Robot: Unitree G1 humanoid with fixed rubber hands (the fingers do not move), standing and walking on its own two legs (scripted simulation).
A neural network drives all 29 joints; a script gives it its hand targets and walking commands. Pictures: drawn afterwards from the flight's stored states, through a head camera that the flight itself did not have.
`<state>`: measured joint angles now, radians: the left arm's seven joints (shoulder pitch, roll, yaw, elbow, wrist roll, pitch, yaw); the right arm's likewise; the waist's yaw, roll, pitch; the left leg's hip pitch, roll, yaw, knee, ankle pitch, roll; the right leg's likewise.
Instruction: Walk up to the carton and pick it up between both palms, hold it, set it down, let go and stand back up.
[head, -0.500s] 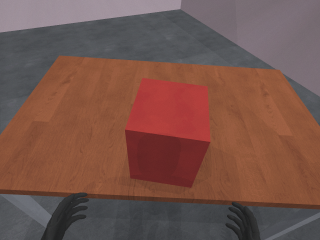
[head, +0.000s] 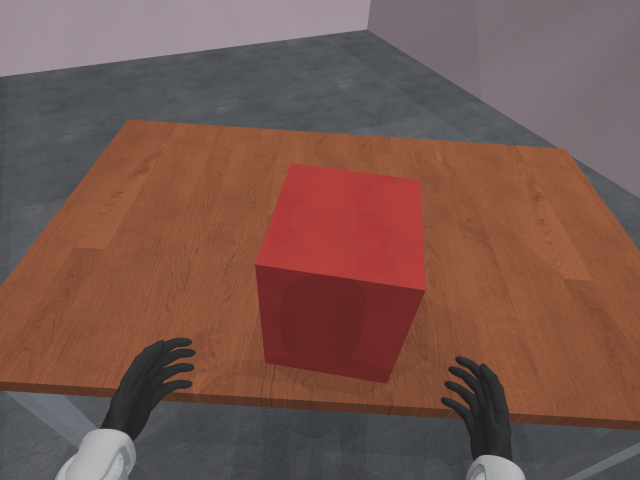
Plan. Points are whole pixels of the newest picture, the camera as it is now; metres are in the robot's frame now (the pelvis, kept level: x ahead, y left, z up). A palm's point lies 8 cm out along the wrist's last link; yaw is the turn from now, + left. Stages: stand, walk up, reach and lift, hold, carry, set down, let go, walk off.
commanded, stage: reach and lift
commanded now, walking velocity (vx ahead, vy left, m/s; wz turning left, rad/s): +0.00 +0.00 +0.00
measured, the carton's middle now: (339, 275) +0.42 +0.00 +0.00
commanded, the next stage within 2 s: none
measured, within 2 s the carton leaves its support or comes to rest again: neither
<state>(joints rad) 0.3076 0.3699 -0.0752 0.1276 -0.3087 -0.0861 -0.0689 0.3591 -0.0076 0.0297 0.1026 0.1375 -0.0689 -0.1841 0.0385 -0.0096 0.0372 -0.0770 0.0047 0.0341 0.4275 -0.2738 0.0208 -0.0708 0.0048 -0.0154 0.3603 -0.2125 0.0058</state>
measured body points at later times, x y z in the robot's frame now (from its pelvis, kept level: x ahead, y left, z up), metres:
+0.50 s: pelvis +0.00 -0.01 +0.00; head +0.00 +0.01 +0.45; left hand +0.30 +0.22 +0.06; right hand +0.26 -0.20 +0.06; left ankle -0.02 +0.10 -0.74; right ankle -0.01 -0.13 -0.74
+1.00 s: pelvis -0.01 +0.00 +0.00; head -0.01 +0.02 +0.45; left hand +0.38 +0.21 +0.11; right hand +0.33 -0.20 +0.11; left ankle -0.02 +0.10 -0.74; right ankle -0.01 -0.13 -0.74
